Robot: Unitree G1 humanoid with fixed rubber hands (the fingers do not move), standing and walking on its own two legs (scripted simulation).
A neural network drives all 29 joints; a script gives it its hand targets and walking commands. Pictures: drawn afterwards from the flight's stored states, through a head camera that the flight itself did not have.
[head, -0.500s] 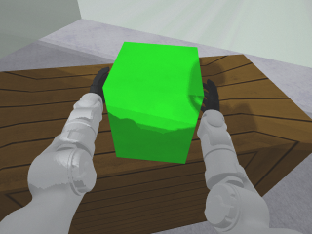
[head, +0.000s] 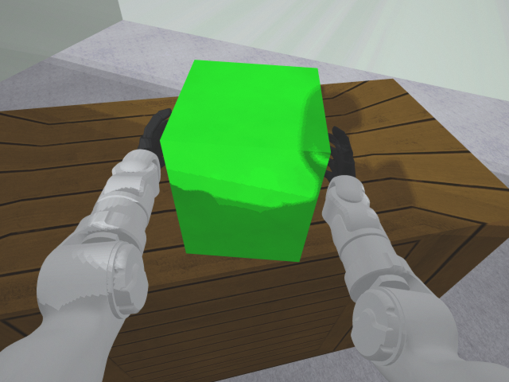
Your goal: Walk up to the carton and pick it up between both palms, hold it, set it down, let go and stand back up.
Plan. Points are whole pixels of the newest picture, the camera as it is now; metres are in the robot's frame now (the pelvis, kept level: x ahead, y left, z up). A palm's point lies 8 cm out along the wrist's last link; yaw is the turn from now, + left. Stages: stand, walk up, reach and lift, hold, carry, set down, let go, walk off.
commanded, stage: set down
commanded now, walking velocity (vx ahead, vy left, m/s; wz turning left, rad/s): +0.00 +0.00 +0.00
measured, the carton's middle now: (248, 164) +0.45 -0.05 +0.11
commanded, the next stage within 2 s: none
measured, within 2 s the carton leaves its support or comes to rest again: neither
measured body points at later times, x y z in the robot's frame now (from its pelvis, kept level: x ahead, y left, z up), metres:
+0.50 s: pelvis -0.01 -0.01 -0.01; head +0.04 +0.03 +0.44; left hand +0.50 +0.15 +0.13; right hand +0.41 -0.21 +0.13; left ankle -0.04 +0.08 -0.75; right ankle +0.00 -0.14 -0.75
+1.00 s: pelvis -0.05 -0.03 +0.00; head -0.03 +0.01 +0.44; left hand +0.47 +0.14 +0.23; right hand +0.38 -0.23 +0.23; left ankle -0.04 +0.08 -0.75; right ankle +0.00 -0.14 -0.75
